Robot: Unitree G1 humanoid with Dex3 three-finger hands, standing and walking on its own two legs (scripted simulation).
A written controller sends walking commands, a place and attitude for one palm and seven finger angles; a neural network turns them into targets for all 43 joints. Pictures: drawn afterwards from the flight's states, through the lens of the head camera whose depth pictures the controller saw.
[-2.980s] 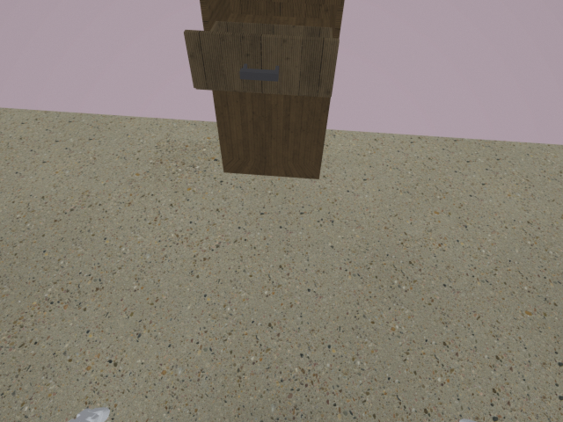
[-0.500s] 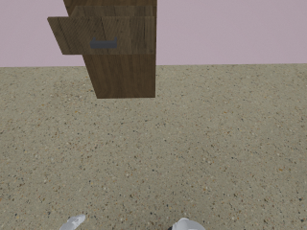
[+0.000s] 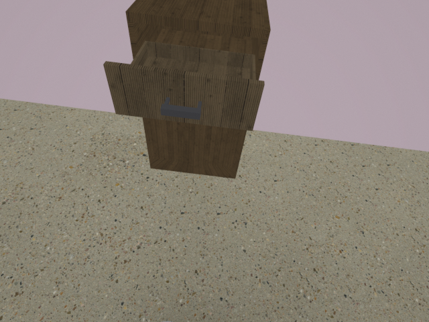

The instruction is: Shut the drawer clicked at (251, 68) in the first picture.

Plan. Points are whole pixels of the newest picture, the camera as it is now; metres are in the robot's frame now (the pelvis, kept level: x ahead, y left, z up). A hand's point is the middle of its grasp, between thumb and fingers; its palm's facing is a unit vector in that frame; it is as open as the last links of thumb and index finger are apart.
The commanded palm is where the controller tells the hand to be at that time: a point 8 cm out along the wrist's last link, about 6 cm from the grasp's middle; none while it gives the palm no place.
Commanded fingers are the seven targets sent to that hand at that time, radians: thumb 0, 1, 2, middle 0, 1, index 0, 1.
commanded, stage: take the last steps up to it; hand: left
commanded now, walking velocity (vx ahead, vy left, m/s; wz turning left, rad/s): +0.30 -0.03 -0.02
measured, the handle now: (182, 107) +0.69 +0.16 -0.02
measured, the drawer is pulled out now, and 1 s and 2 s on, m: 0.30 0.30 0.30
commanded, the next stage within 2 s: come to a stop and stand still in 0.98 s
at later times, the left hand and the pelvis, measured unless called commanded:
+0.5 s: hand (156, 293) +0.20 +0.14 -0.15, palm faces +0.06 -0.97 -0.22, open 7.2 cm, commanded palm none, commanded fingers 0.00 0.90 0.90 -0.20 -0.30 -0.20 -0.30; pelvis +0.16 -0.04 +0.01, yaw +0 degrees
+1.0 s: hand (150, 240) +0.32 +0.18 -0.16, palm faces +0.05 -0.98 -0.17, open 7.3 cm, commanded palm none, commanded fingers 0.00 0.90 0.90 -0.20 -0.30 -0.20 -0.30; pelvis +0.31 +0.01 +0.01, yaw -1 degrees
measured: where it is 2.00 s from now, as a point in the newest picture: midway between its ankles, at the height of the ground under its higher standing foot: (209, 308)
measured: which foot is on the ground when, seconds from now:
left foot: down 0.00-0.34, up 0.36-0.74, down 0.76-1.00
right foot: up 0.00-0.32, down 0.34-0.76, up 0.78-1.00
